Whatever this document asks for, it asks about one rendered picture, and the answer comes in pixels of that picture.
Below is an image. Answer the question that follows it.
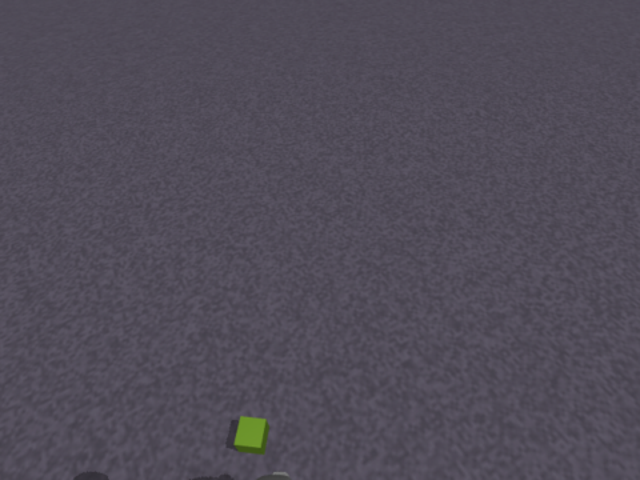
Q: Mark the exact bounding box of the cube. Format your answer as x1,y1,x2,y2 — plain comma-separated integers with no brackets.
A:
234,416,269,455

